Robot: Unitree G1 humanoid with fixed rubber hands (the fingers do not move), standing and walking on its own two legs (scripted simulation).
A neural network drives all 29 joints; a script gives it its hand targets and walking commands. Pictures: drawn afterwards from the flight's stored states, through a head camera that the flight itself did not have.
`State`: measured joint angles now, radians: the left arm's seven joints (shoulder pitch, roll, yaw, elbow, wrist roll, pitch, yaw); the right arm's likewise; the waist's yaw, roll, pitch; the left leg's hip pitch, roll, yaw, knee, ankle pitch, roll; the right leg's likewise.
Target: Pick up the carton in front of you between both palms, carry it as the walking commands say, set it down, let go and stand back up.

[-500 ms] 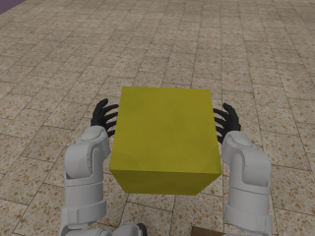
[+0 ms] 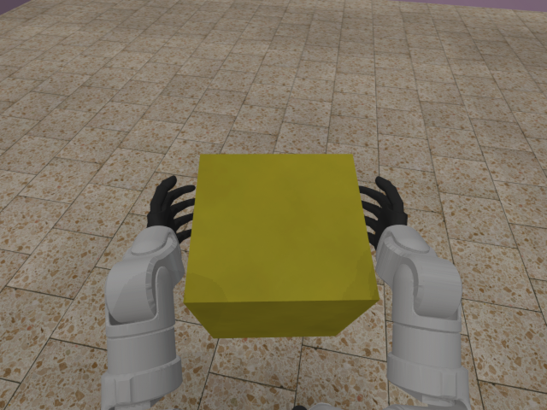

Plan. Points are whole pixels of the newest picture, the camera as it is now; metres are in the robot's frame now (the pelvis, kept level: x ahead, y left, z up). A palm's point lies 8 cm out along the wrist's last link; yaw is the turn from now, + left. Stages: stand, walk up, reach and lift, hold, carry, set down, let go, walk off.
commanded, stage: carry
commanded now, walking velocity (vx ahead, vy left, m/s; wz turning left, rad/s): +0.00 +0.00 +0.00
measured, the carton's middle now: (275, 255) +0.33 +0.00 +0.04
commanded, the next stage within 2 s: none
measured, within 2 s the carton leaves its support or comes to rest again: neither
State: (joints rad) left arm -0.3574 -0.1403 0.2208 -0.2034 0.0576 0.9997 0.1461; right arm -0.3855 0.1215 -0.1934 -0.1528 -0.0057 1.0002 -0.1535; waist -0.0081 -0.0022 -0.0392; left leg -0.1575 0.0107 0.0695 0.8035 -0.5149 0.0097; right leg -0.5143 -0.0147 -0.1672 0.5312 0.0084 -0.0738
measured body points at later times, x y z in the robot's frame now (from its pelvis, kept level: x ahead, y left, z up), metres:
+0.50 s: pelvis +0.15 +0.00 +0.02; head +0.12 +0.00 +0.47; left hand +0.47 +0.15 +0.14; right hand +0.48 -0.15 +0.14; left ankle +0.07 +0.10 -0.71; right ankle +0.13 -0.08 -0.71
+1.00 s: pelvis +0.13 +0.01 +0.02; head +0.12 +0.02 +0.47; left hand +0.46 +0.16 +0.12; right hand +0.45 -0.14 +0.13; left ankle +0.07 +0.10 -0.71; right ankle +0.13 -0.08 -0.71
